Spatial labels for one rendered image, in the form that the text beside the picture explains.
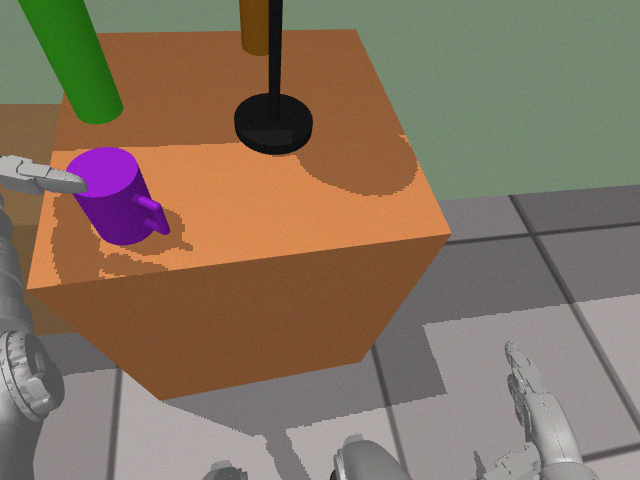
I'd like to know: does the desk lamp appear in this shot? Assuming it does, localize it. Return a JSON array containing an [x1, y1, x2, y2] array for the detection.
[[234, 0, 313, 155]]

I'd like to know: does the left robot hand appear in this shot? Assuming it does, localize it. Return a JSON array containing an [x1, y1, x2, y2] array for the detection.
[[0, 155, 88, 196]]

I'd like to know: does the right robot hand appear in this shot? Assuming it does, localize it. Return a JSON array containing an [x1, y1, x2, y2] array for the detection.
[[480, 341, 584, 480]]

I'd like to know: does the right robot arm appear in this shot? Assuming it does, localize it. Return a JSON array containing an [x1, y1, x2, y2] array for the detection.
[[539, 462, 599, 480]]

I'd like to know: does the left robot arm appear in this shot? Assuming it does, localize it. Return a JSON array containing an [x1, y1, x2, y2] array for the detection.
[[0, 194, 65, 480]]

